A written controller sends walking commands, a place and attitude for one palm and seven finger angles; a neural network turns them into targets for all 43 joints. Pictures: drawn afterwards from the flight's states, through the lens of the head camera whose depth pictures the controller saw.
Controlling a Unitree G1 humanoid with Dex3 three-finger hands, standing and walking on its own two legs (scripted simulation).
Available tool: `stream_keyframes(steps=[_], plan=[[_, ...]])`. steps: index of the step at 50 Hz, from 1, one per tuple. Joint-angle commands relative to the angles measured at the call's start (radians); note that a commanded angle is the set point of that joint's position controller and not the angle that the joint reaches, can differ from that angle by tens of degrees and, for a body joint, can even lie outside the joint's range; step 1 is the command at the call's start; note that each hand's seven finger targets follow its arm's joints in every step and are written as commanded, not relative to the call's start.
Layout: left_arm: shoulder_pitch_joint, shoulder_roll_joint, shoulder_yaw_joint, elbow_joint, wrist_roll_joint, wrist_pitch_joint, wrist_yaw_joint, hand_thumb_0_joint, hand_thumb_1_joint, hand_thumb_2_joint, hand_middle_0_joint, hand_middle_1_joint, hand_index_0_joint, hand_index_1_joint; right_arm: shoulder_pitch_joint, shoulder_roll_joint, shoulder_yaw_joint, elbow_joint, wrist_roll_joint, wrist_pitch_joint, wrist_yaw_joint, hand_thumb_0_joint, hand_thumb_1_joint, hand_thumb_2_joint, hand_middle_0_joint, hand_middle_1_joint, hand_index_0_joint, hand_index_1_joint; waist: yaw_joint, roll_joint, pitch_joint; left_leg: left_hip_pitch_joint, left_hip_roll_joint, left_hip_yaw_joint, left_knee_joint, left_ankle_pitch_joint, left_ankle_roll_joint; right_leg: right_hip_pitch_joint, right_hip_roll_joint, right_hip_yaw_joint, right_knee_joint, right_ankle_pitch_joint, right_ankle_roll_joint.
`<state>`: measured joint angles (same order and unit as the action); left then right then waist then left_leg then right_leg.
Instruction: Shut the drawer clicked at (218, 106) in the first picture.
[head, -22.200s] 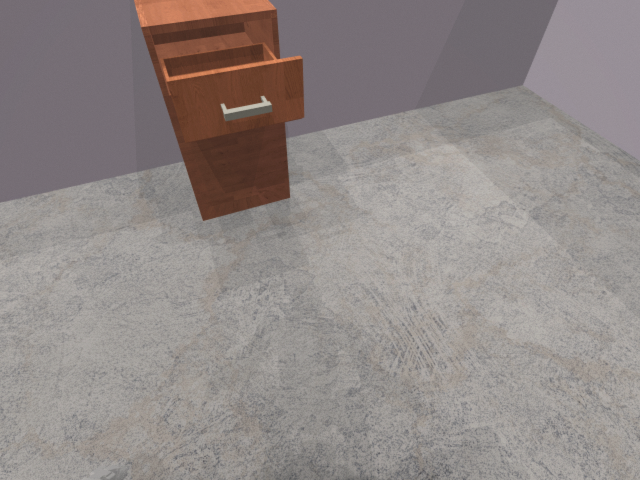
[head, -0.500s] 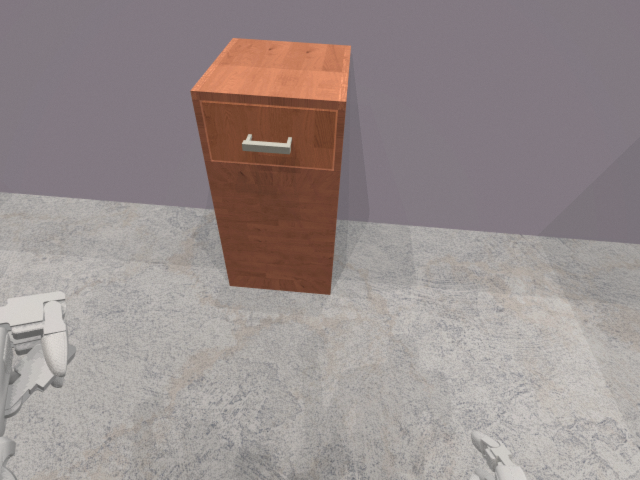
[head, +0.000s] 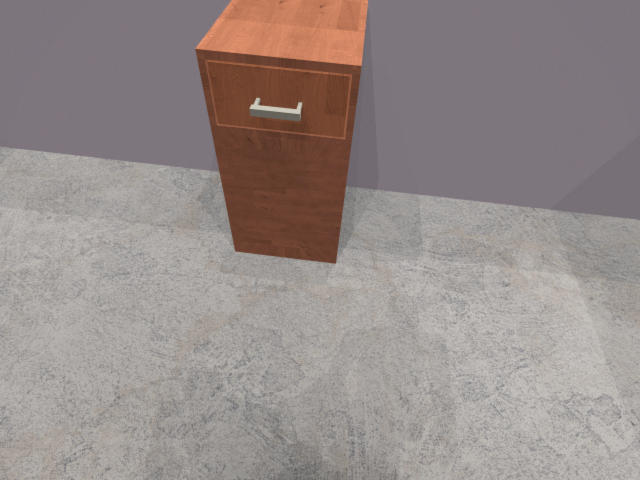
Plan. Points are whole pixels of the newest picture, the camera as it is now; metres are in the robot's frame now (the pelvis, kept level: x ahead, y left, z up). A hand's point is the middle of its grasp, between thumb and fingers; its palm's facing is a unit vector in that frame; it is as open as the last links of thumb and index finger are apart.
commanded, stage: let the arm hang, fingers relaxed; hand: left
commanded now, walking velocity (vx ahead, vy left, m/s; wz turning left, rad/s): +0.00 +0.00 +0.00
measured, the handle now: (277, 108) +0.97 +0.16 -0.08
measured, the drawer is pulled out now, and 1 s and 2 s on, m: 0.00 0.00 0.00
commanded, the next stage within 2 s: look to check the result in 0.70 s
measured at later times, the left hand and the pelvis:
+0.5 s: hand out of the picture +0.00 +0.18 -0.17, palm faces +0.00 -0.98 -0.18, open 7.2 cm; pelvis +0.00 +0.01 +0.00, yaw -1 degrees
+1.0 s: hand out of the picture +0.02 +0.19 -0.17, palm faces -0.01 -0.98 -0.22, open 7.4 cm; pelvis +0.01 +0.01 +0.00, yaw -1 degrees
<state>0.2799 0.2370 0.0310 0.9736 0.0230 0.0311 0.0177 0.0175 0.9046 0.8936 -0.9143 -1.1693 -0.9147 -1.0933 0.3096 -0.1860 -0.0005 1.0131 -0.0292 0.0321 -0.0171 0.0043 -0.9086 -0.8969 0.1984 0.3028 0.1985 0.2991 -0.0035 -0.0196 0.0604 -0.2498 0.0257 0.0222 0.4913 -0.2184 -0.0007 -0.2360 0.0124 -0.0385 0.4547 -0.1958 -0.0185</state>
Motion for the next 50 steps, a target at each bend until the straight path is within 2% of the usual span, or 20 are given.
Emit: stream_keyframes(steps=[1, 4, 10, 11, 17, 22, 28, 30, 32, 39, 41, 50], plan=[[0.013, 0.087, 0.001, 0.012, -0.011, -0.036, 0.002, 0.0, 0.9, 0.9, -0.56, -0.69, -0.56, -0.69, 0.032, -0.098, -0.028, -0.022, 0.008, -0.026, -0.004, 0.0, -0.9, -0.9, 0.2, 0.3, 0.2, 0.3, -0.003, 0.042, -0.03, 0.013, 0.068, -0.079, -0.147, -0.071, 0.038, -0.004, -0.099, 0.115, -0.148, -0.105, -0.033], [0.026, 0.077, -0.005, 0.058, -0.012, -0.036, 0.006, 0.0, 0.9, 0.9, -0.44, -0.56, -0.44, -0.56, 0.061, -0.089, -0.029, 0.013, 0.011, -0.026, -0.007, 0.0, -0.9, -0.9, 0.2, 0.3, 0.2, 0.3, -0.007, 0.018, -0.019, 0.035, 0.069, -0.078, -0.153, -0.062, 0.04, -0.021, -0.097, 0.113, -0.151, -0.106, -0.033], [0.059, 0.058, -0.008, 0.113, -0.011, -0.036, 0.014, 0.0, 0.9, 0.9, -0.2, -0.3, -0.2, -0.3, 0.087, -0.072, -0.029, 0.057, 0.015, -0.028, -0.011, 0.0, -0.9, -0.9, 0.2, 0.3, 0.2, 0.3, -0.003, 0.034, 0.017, 0.018, 0.074, -0.083, -0.175, -0.081, 0.043, -0.03, -0.091, 0.103, -0.133, -0.101, -0.03], [0.062, 0.051, -0.008, 0.121, -0.01, -0.036, 0.014, 0.0, 0.9, 0.9, -0.2, -0.3, -0.2, -0.3, 0.087, -0.062, -0.029, 0.063, 0.013, -0.029, -0.011, 0.0, -0.9, -0.9, 0.2, 0.3, 0.2, 0.3, -0.003, 0.014, 0.02, 0.022, 0.074, -0.08, -0.177, -0.081, 0.044, -0.035, -0.093, 0.103, -0.133, -0.101, -0.03], [0.07, 0.027, -0.005, 0.133, -0.008, -0.039, 0.019, 0.0, 0.9, 0.9, -0.2, -0.3, -0.2, -0.3, 0.096, -0.038, -0.032, 0.08, 0.012, -0.031, -0.012, 0.0, -0.9, -0.9, 0.2, 0.3, 0.2, 0.3, -0.005, 0.005, 0.037, 0.023, 0.067, -0.072, -0.172, -0.072, 0.044, -0.051, -0.094, 0.107, -0.133, -0.105, -0.027], [0.064, 0.015, 0.0, 0.127, -0.006, -0.039, 0.021, 0.0, 0.9, 0.9, -0.2, -0.3, -0.2, -0.3, 0.092, -0.022, -0.035, 0.086, 0.011, -0.03, -0.012, 0.0, -0.9, -0.9, 0.2, 0.3, 0.2, 0.3, -0.006, 0.03, 0.062, 0.008, 0.065, -0.072, -0.176, -0.096, 0.041, -0.068, -0.092, 0.108, -0.135, -0.127, -0.025], [0.059, 0.014, 0.005, 0.119, -0.006, -0.043, 0.02, 0.0, 0.9, 0.9, -0.2, -0.3, -0.2, -0.3, 0.083, -0.025, -0.04, 0.08, 0.01, -0.036, -0.014, 0.0, -0.9, -0.9, 0.2, 0.3, 0.2, 0.3, -0.003, 0.047, 0.042, 0.012, 0.068, -0.072, -0.176, -0.081, 0.042, -0.05, -0.092, 0.109, -0.126, -0.086, -0.026], [0.051, 0.022, 0.006, 0.115, -0.006, -0.045, 0.02, 0.0, 0.9, 0.9, -0.2, -0.3, -0.2, -0.3, 0.08, -0.039, -0.043, 0.075, 0.012, -0.038, -0.015, 0.0, -0.9, -0.9, 0.2, 0.3, 0.2, 0.3, -0.004, 0.026, 0.037, 0.015, 0.071, -0.079, -0.172, -0.063, 0.043, -0.043, -0.089, 0.11, -0.123, -0.073, -0.027], [0.047, 0.021, 0.007, 0.117, -0.006, -0.045, 0.019, 0.0, 0.9, 0.9, -0.2, -0.3, -0.2, -0.3, 0.071, -0.037, -0.042, 0.077, 0.011, -0.038, -0.015, 0.0, -0.9, -0.9, 0.2, 0.3, 0.2, 0.3, -0.004, 0.039, 0.042, 0.02, 0.072, -0.077, -0.177, -0.062, 0.043, -0.045, -0.094, 0.11, -0.126, -0.072, -0.027], [0.026, 0.041, 0.007, 0.121, -0.009, -0.048, 0.018, 0.0, 0.9, 0.9, -0.2, -0.3, -0.2, -0.3, 0.058, -0.057, -0.043, 0.082, 0.013, -0.041, -0.015, 0.0, -0.9, -0.9, 0.2, 0.3, 0.2, 0.3, -0.005, 0.02, 0.006, 0.058, 0.072, -0.071, -0.166, -0.006, 0.041, -0.019, -0.101, 0.115, -0.131, -0.043, -0.028], [0.017, 0.046, 0.006, 0.122, -0.009, -0.048, 0.018, 0.0, 0.9, 0.9, -0.2, -0.3, -0.2, -0.3, 0.048, -0.062, -0.042, 0.083, 0.013, -0.04, -0.015, 0.0, -0.9, -0.9, 0.2, 0.3, 0.2, 0.3, -0.006, 0.034, 0.02, 0.057, 0.074, -0.069, -0.166, 0.0, 0.038, -0.024, -0.102, 0.115, -0.134, -0.043, -0.028], [-0.001, 0.066, 0.005, 0.13, -0.01, -0.052, 0.017, 0.0, 0.9, 0.9, -0.2, -0.3, -0.2, -0.3, 0.02, -0.086, -0.042, 0.09, 0.015, -0.041, -0.015, 0.0, -0.9, -0.9, 0.2, 0.3, 0.2, 0.3, -0.006, 0.028, -0.001, 0.088, 0.078, -0.065, -0.163, 0.057, 0.034, 0.002, -0.106, 0.118, -0.139, 0.012, -0.026]])
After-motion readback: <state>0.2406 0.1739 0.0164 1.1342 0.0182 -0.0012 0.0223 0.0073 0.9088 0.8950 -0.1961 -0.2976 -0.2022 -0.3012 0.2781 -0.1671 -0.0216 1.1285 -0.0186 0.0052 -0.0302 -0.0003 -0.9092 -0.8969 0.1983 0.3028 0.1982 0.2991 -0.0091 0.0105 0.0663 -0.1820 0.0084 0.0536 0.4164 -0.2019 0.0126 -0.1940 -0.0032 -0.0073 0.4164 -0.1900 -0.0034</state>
